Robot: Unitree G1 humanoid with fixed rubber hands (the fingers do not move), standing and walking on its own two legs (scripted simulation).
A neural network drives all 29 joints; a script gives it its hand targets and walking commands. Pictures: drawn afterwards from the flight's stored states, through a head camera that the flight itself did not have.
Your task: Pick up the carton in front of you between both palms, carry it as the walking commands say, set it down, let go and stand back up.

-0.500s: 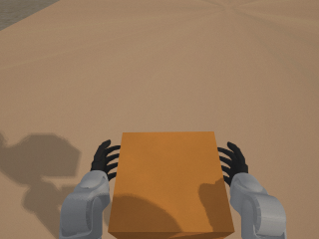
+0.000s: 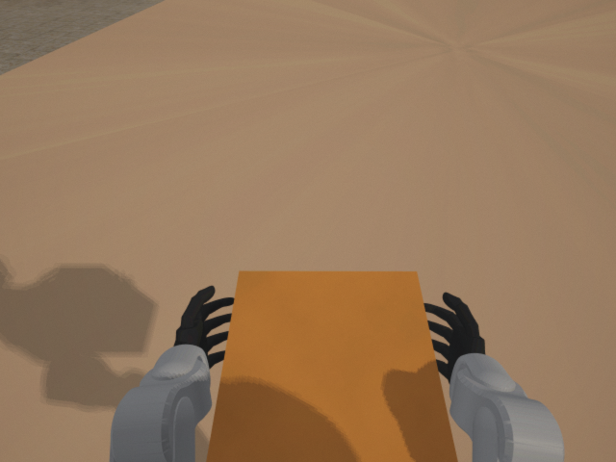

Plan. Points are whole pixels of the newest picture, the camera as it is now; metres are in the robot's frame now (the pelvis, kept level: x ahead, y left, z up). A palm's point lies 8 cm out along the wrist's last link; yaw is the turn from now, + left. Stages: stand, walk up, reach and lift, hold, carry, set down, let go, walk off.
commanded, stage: carry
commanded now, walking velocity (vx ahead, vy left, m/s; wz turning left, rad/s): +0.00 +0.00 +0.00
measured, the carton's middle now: (327, 395) +0.22 +0.00 +0.01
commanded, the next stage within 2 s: none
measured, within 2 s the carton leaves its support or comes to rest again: neither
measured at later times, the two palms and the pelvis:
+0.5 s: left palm (233, 206) +0.45 +0.15 +0.12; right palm (429, 216) +0.45 -0.15 +0.11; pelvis +0.23 -0.01 +0.02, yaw +1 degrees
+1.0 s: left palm (234, 210) +0.48 +0.16 +0.09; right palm (415, 213) +0.49 -0.14 +0.09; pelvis +0.24 -0.01 +0.02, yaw +3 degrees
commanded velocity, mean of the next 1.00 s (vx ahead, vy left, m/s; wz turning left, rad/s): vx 0.00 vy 0.00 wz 0.00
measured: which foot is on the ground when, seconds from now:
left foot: down 0.00-1.00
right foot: up 0.00-0.34, down 0.36-1.00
